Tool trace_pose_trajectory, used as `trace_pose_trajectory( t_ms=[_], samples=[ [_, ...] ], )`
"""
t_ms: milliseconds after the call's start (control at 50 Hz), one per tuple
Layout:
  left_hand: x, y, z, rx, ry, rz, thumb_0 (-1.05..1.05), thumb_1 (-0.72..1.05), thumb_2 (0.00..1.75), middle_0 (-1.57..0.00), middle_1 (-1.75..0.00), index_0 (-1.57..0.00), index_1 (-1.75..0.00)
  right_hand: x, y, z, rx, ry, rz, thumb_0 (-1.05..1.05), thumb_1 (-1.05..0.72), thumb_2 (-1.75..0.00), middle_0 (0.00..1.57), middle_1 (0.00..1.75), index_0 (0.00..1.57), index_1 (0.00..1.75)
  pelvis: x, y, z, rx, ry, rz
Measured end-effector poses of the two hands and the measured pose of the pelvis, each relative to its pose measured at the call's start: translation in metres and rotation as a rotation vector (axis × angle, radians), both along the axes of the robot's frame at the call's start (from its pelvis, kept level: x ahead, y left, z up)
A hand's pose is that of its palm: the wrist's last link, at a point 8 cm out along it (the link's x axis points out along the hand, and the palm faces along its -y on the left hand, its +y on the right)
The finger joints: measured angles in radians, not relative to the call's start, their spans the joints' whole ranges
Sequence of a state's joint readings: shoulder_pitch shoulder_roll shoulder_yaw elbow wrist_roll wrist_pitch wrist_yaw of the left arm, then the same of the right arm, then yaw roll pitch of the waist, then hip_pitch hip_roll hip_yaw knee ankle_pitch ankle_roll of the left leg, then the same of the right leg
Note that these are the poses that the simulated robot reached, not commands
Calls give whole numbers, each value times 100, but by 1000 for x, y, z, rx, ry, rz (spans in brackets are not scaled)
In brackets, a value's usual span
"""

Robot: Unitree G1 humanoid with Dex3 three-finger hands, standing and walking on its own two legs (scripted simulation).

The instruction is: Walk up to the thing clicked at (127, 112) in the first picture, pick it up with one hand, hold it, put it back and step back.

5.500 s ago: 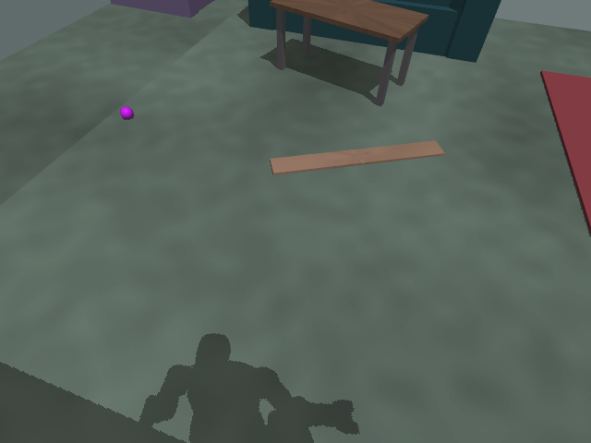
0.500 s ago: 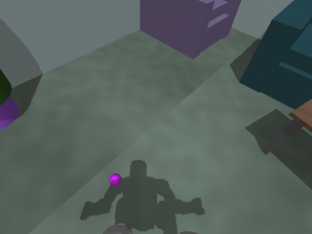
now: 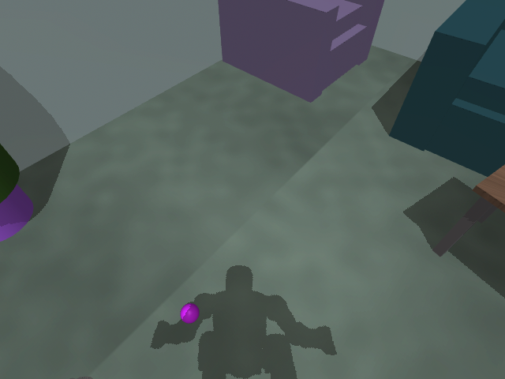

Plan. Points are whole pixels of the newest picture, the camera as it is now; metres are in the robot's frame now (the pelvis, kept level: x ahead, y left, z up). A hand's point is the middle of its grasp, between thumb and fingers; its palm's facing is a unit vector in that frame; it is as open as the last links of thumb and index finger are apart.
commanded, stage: walk up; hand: left
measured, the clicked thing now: (189, 313) +0.45 +0.25 -0.73
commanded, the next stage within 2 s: stand in 0.96 s
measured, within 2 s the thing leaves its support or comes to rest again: neither
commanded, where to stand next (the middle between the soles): +0.06 -0.01 m, yaw +1 degrees
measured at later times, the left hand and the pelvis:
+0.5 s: hand out of the picture +0.09 +0.25 -0.14, palm faces -0.01 -0.94 -0.33, open 7.4 cm; pelvis +0.01 +0.00 +0.01, yaw +0 degrees
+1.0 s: hand out of the picture +0.09 +0.26 -0.14, palm faces +0.01 -0.94 -0.34, open 7.4 cm; pelvis +0.02 +0.00 +0.02, yaw +1 degrees
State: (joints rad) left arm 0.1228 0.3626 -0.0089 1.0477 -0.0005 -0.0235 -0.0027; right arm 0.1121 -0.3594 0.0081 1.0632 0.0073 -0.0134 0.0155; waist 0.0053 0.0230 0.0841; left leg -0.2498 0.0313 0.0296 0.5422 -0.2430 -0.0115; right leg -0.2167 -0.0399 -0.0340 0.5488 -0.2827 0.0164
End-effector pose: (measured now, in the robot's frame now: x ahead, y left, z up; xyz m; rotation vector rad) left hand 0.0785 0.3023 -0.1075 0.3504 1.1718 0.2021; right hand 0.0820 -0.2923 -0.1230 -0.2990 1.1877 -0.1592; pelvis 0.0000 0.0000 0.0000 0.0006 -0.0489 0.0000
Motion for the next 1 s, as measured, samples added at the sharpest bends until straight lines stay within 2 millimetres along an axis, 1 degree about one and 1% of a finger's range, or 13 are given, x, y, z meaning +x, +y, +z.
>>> trace_pose_trajectory(
  t_ms=[60,120,160,220,300,420,520,620,780,1000],
  samples=[
    [18,-3,3,-13,-32,-6,1,90,90,-20,-30,-20,-30,4,1,5,-4,1,-2,1,-91,-90,20,30,20,30,2,0,3,0,-1,1],
    [32,-6,5,-24,-54,-9,1,90,90,-20,-30,-20,-29,6,0,10,-13,4,-4,1,-91,-90,20,30,20,30,4,0,6,-2,-1,2],
    [37,-7,7,-30,-60,-12,1,90,90,-20,-30,-20,-29,7,-2,13,-20,6,-7,1,-91,-90,20,30,20,30,5,0,8,-3,-1,4],
    [40,-8,7,-36,-54,-14,1,90,90,-20,-30,-20,-29,8,-6,17,-31,7,-12,1,-91,-90,20,30,20,30,6,0,10,-4,2,4],
    [35,-8,5,-40,-27,-6,1,90,90,-20,-30,-20,-29,8,-10,21,-44,16,-19,1,-91,-90,20,30,20,30,8,0,12,-4,5,6],
    [20,-6,2,-40,23,18,1,90,90,-20,-30,-20,-29,6,-13,22,-52,32,-28,1,-91,-90,20,30,20,30,11,0,14,-6,4,7],
    [7,-4,0,-38,56,36,1,90,90,-20,-30,-20,-29,6,-10,20,-48,43,-28,1,-91,-90,20,30,20,30,13,0,14,-7,3,7],
    [-1,-3,-1,-37,76,49,1,90,90,-20,-30,-20,-29,7,-5,18,-36,48,-23,1,-91,-90,20,30,20,30,14,1,14,-7,4,7],
    [-2,-1,1,-36,76,58,1,90,90,-20,-30,-20,-29,13,2,16,-22,43,-13,1,-91,-90,20,30,20,30,16,2,15,-5,6,10],
    [8,-3,3,-33,49,54,1,90,90,-20,-30,-20,-29,19,2,17,-22,29,-9,1,-91,-90,20,30,20,30,19,2,15,-1,6,14]
  ],
)
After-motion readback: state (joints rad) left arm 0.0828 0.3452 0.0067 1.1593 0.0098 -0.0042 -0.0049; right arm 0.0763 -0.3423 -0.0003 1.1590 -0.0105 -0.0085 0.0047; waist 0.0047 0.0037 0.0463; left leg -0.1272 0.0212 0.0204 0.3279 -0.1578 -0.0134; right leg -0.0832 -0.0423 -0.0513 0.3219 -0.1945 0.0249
